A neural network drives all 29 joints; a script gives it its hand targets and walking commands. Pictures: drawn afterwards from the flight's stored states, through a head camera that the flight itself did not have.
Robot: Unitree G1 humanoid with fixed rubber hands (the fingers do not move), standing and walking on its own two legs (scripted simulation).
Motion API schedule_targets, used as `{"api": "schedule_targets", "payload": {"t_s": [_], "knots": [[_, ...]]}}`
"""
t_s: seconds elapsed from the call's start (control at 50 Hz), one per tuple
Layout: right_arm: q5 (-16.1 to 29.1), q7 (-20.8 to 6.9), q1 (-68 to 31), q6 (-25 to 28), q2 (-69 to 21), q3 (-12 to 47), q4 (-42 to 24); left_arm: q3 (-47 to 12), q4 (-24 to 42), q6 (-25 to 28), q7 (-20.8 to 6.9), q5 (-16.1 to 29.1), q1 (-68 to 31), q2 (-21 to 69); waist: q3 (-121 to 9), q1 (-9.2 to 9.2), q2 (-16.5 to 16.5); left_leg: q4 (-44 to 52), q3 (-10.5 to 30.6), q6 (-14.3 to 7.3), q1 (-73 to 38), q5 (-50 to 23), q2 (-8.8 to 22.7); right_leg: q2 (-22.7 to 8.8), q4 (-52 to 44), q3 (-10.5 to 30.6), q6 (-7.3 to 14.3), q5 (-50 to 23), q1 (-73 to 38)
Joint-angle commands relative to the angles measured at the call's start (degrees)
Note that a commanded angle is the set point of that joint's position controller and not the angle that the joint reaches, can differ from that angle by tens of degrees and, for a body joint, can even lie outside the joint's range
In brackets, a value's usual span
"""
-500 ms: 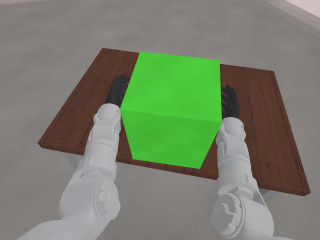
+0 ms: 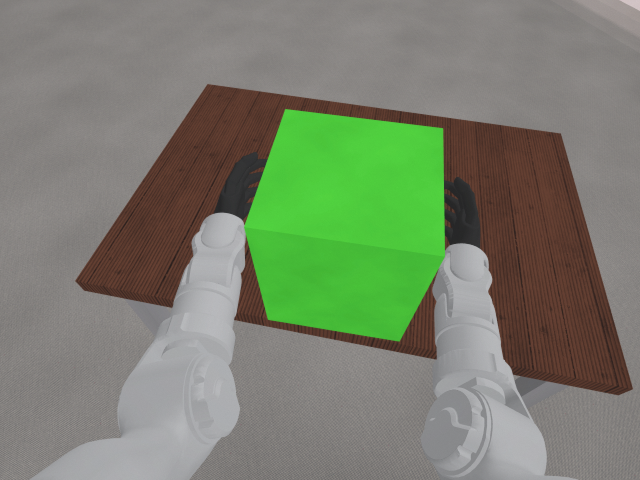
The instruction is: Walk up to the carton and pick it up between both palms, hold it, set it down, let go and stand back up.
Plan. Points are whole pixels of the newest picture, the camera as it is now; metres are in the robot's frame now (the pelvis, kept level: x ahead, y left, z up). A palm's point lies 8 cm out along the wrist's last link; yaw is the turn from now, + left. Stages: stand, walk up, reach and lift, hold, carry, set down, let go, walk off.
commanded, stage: set down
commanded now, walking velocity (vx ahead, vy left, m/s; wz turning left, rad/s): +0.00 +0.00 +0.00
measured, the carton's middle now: (346, 233) +0.44 -0.02 +0.03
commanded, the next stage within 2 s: none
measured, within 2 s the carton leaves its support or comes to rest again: rests again in 0.58 s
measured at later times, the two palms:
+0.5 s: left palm (234, 221) +0.42 +0.13 +0.07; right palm (457, 253) +0.39 -0.17 +0.06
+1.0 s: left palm (233, 222) +0.43 +0.13 +0.06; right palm (453, 253) +0.39 -0.17 +0.05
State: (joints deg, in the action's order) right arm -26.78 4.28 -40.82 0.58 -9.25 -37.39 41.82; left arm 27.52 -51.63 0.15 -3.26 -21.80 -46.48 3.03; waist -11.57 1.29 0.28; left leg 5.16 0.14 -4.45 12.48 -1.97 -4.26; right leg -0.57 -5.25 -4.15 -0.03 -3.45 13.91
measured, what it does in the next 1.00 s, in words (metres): stands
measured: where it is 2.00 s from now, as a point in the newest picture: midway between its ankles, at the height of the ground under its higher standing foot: outside the picture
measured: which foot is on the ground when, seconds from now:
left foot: down 0.00-1.00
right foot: down 0.00-1.00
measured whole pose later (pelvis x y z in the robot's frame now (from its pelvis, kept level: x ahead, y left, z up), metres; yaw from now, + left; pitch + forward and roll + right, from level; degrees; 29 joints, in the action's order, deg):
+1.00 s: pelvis -0.01 +0.00 +0.00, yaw +1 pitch +22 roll +0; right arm -30.5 3.6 -42.1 7.5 -9.9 -42.9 44.6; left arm 31.6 -54.5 5.2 -3.7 -25.8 -48.6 3.6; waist -14.1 1.3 0.0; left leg 5.2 0.5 -4.6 20.2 -3.8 -4.6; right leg -0.9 -5.2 -4.5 -0.1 -5.1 21.5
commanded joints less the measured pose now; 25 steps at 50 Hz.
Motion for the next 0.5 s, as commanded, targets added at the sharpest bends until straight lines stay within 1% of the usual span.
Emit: {"api": "schedule_targets", "payload": {"t_s": [0.0, 0.1, 0.22, 0.38, 0.48], "knots": [[-0.2, -5.9, -29.7, 3.0, -23.4, 17.7, -0.1, -13.8, 1.5, 4.1, -5.9, 0.2, -27.8, 22.5, -31.0, -0.08, 0.2, -3.4, 0.4, 1.7, -7.0, -28.9, 3.6, 0.5, 1.9, 4.0, 3.1, -20.0, -22.3], [-0.8, -5.8, -29.3, 3.4, -23.4, 17.2, 0.4, -12.6, 0.4, 4.7, -6.0, -0.3, -27.8, 21.6, -30.2, -0.41, -0.5, -2.3, 0.3, 1.0, -4.0, -25.6, 3.5, 0.1, 2.7, 4.3, 2.7, -19.6, -23.4], [-1.7, -5.8, -29.5, 4.4, -23.3, 15.9, 0.8, -11.7, -0.4, 5.6, -5.9, -1.0, -28.5, 21.2, -30.7, -0.56, -0.4, -1.7, 0.4, 0.7, -2.7, -23.4, 3.6, -0.3, 2.6, 4.3, 2.6, -17.2, -22.0], [-3.2, -6.1, -29.7, 5.8, -22.6, 13.5, 1.4, -11.4, -1.2, 6.6, -5.6, -1.8, -29.0, 21.7, -32.2, -0.17, 0.7, -2.3, 0.6, 1.4, -4.5, -22.9, 4.0, -0.2, 1.3, 3.4, 2.9, -12.8, -16.7], [-3.8, -6.3, -29.5, 6.7, -22.3, 12.3, 2.0, -11.1, -2.0, 7.1, -5.3, -2.3, -28.5, 22.3, -32.9, 0.03, 1.1, -3.1, 0.6, 2.0, -6.1, -24.2, 4.1, 0.1, 0.6, 2.9, 3.1, -11.8, -13.7]]}}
